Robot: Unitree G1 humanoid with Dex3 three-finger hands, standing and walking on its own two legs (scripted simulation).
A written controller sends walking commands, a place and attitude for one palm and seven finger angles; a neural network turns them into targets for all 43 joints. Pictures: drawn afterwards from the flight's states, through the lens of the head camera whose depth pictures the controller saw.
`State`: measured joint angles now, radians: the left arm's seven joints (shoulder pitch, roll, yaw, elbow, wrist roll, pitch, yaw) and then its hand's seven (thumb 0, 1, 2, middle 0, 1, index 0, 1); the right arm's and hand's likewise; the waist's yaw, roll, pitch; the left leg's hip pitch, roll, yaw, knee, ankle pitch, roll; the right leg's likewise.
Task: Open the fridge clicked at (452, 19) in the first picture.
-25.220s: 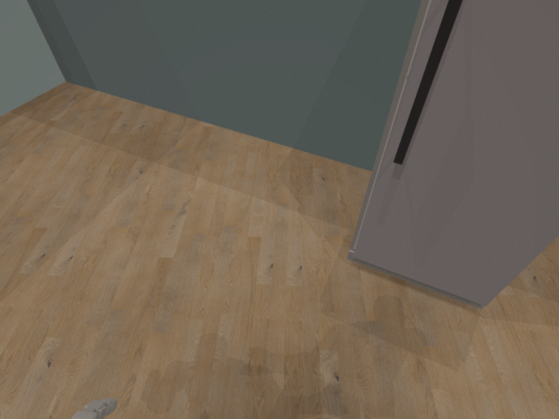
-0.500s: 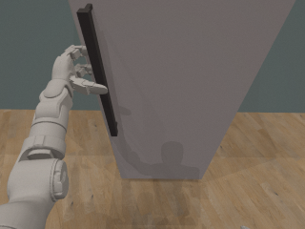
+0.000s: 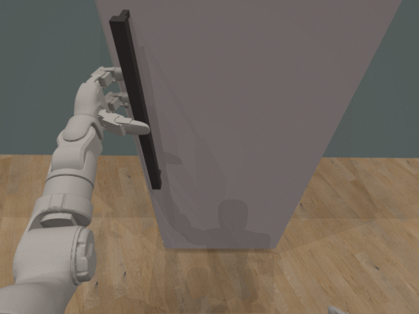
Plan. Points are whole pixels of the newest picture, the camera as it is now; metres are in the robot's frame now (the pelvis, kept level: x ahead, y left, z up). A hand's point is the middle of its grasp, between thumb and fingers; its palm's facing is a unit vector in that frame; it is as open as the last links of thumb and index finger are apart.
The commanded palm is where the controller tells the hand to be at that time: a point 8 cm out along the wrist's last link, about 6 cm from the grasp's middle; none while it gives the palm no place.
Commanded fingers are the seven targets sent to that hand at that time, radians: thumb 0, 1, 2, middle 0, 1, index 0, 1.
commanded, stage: slide the fingers in behind the handle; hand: left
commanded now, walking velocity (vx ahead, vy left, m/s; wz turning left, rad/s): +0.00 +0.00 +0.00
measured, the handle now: (144, 120) +0.50 +0.16 +0.11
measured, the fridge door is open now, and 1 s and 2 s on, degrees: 0 0 0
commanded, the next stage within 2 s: grip the handle and tug to test in 1.32 s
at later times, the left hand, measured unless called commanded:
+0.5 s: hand (138, 105) +0.45 +0.15 +0.19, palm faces +0.04 -1.00 +0.01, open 14.0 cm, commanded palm +0.42 +0.20 +0.19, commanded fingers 0.00 -0.50 0.30 -0.30 -1.20 -0.30 -1.20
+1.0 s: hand (145, 105) +0.44 +0.13 +0.19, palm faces +0.06 -1.00 +0.01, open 14.0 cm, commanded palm +0.42 +0.18 +0.19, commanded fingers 0.00 -0.50 0.30 -0.30 -1.20 -0.30 -1.20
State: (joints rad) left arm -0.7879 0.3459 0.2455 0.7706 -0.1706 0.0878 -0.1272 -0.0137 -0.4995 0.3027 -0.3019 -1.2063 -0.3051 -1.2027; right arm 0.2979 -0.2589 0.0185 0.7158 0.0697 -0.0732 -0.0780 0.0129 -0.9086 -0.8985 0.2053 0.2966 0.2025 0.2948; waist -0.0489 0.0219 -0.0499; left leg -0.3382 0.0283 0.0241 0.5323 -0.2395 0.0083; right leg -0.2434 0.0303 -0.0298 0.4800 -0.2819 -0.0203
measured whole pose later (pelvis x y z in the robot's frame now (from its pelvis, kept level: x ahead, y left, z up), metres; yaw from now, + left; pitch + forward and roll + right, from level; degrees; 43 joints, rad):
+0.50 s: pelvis +0.00 +0.00 +0.00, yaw +0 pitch +2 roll -1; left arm -0.79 0.29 0.21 0.73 -0.15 0.12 -0.06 -0.01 -0.50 0.30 -0.30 -1.20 -0.30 -1.20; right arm 0.27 -0.25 0.02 0.71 0.06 -0.06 -0.07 0.01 -0.91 -0.90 0.21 0.30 0.20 0.29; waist -0.04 0.02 -0.04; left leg -0.32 0.03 0.03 0.52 -0.23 0.01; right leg -0.23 0.03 -0.03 0.47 -0.28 -0.02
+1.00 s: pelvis +0.00 -0.01 +0.00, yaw +0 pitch +1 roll -1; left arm -0.75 0.26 0.19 0.68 -0.16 0.14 -0.02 -0.01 -0.50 0.30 -0.27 -1.20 -0.29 -1.20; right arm 0.27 -0.25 0.01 0.72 0.06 -0.06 -0.07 0.01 -0.91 -0.90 0.20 0.30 0.20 0.29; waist -0.04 0.03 -0.05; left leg -0.29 0.03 0.02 0.50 -0.23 0.00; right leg -0.20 0.04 -0.03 0.46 -0.28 -0.03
